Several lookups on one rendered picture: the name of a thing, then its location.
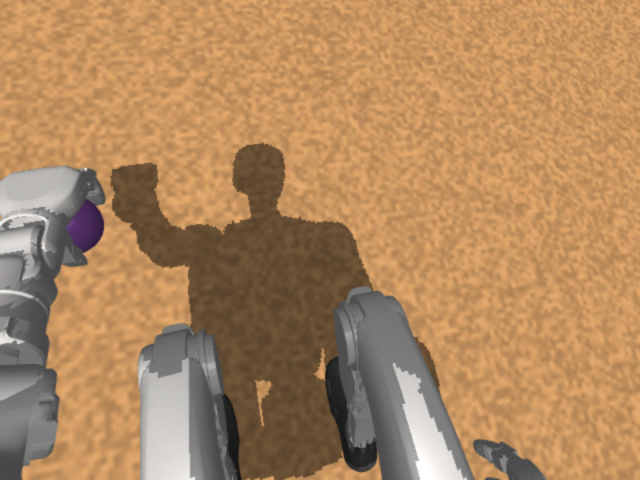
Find left robot arm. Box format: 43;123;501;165
0;209;68;480

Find right robot foot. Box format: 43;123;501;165
325;357;377;472

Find left robot foot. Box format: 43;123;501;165
222;394;242;480

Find ball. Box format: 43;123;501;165
66;199;104;253

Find left robot hand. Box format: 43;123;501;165
0;166;106;267

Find right robot hand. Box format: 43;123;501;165
473;439;547;480

